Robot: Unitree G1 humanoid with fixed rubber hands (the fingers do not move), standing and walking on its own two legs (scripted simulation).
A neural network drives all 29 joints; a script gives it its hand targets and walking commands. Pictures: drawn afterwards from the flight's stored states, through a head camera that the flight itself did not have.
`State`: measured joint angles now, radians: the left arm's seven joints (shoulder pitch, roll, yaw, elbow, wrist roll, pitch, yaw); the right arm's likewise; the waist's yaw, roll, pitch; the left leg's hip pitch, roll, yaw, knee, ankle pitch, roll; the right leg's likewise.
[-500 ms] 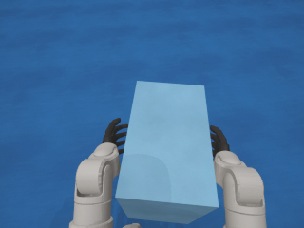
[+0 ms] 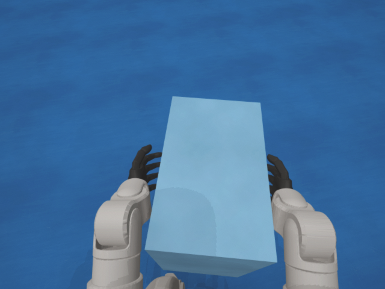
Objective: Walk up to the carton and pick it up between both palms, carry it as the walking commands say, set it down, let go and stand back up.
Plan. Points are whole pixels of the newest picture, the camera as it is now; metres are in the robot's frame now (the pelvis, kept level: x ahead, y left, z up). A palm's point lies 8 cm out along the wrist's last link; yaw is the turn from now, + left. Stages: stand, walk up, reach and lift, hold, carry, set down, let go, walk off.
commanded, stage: carry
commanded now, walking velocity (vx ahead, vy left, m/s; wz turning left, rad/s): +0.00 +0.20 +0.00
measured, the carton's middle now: (207, 193) +0.31 +0.00 +0.02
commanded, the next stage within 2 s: none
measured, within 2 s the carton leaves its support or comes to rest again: neither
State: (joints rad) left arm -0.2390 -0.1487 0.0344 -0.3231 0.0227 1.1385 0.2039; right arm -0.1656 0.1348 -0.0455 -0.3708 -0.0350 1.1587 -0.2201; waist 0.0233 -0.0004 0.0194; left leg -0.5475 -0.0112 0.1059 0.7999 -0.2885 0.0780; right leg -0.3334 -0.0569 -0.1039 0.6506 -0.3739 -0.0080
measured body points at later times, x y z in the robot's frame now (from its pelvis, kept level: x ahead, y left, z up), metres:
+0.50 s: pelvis -0.06 +0.06 +0.00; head +0.00 +0.08 +0.45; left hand +0.25 +0.20 +0.07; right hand +0.24 -0.06 +0.06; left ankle +0.08 +0.11 -0.72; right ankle -0.11 -0.05 -0.71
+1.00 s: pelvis -0.10 +0.06 +0.01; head -0.13 +0.07 +0.45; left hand +0.19 +0.19 +0.09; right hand +0.17 -0.08 +0.09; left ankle +0.08 +0.11 -0.72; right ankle -0.12 -0.05 -0.72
